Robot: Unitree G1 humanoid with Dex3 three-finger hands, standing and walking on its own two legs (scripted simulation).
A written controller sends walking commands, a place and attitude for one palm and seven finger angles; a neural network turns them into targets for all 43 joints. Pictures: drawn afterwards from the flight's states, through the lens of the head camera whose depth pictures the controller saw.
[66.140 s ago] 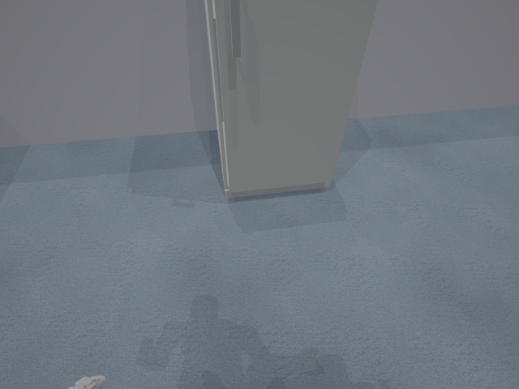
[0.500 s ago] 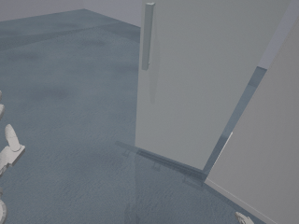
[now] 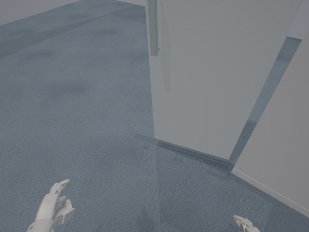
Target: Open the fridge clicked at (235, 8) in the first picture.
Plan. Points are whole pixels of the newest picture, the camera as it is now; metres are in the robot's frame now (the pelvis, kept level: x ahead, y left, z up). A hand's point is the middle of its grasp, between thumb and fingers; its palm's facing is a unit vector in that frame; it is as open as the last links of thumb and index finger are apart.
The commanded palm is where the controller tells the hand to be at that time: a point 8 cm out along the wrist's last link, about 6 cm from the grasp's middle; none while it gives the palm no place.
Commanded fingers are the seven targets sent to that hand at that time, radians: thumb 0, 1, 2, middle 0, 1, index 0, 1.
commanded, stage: let the arm hang, fingers relaxed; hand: left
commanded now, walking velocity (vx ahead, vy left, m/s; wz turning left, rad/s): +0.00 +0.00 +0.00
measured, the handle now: (155, 19) +0.83 +0.00 +0.21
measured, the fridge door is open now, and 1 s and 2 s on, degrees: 107 107 107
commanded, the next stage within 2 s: look to check the result in 0.92 s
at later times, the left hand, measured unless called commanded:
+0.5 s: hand out of the picture +0.05 +0.21 -0.13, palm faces -0.04 -0.97 -0.26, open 7.3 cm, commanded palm none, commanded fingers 0.00 0.90 0.90 -0.20 -0.30 -0.20 -0.30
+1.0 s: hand out of the picture +0.05 +0.21 -0.14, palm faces -0.05 -0.98 -0.20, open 7.4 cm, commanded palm none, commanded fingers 0.00 0.90 0.90 -0.20 -0.30 -0.20 -0.30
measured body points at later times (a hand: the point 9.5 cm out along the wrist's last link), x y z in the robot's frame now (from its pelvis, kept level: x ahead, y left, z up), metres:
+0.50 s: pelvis +0.01 +0.01 +0.04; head +0.04 +0.01 +0.49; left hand +0.05 +0.26 -0.11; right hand +0.01 -0.23 -0.12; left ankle +0.05 +0.12 -0.70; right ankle +0.01 -0.11 -0.70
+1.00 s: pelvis +0.03 +0.03 +0.04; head +0.05 +0.04 +0.49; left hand +0.05 +0.26 -0.12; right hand +0.04 -0.20 -0.12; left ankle +0.05 +0.12 -0.70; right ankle +0.01 -0.11 -0.70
